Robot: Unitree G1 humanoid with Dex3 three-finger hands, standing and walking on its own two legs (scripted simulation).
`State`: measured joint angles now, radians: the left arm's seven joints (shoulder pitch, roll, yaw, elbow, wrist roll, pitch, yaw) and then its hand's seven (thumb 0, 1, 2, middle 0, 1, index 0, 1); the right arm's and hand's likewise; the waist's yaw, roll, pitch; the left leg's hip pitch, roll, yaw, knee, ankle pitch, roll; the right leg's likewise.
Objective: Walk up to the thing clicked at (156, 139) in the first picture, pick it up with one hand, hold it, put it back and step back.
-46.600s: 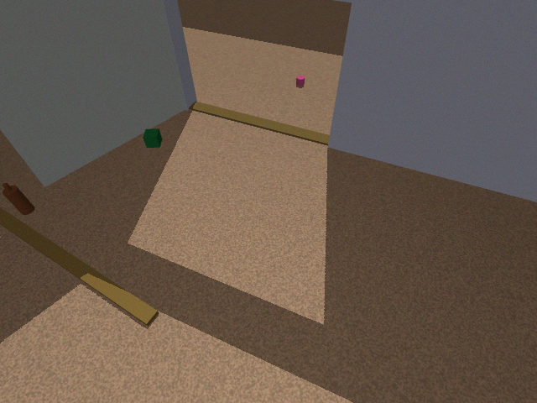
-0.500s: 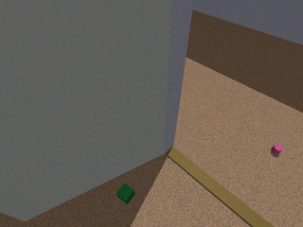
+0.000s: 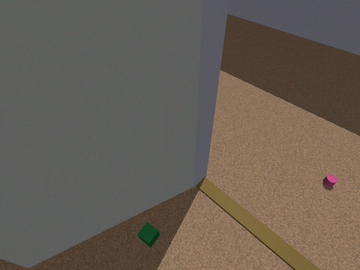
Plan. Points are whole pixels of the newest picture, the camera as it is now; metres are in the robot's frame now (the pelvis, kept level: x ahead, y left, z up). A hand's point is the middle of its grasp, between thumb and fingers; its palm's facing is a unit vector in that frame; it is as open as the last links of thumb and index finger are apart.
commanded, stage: stand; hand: left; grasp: from above
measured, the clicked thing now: (149, 234) +0.40 +0.21 -0.75
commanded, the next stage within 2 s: step back in 0.56 s
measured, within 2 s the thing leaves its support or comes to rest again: neither
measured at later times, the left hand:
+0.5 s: hand out of the picture +0.06 +0.24 -0.15, palm faces +0.01 -0.94 -0.35, open 7.3 cm
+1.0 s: hand out of the picture +0.06 +0.32 -0.18, palm faces -0.02 -0.93 -0.36, open 7.3 cm
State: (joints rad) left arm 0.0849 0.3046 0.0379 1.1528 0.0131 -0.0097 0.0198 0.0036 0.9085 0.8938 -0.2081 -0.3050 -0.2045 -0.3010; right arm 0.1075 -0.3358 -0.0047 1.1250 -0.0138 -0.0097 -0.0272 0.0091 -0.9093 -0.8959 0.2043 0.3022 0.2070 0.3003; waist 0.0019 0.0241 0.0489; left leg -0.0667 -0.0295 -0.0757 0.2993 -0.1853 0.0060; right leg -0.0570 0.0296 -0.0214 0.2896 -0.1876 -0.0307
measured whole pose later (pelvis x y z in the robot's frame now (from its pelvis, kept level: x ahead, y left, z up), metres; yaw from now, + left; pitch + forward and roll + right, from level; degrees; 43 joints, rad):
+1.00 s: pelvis -0.09 +0.07 -0.02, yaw +1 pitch -2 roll +0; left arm 0.00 0.39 0.07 0.89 0.01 0.06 0.03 0.00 0.91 0.89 -0.21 -0.30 -0.20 -0.30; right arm 0.15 -0.36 -0.06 0.94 -0.03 0.04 0.00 0.01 -0.91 -0.90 0.20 0.30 0.21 0.30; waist -0.03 -0.06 0.22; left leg -0.25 -0.03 -0.03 0.61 -0.33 0.03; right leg -0.43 0.02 0.10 0.84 -0.50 -0.01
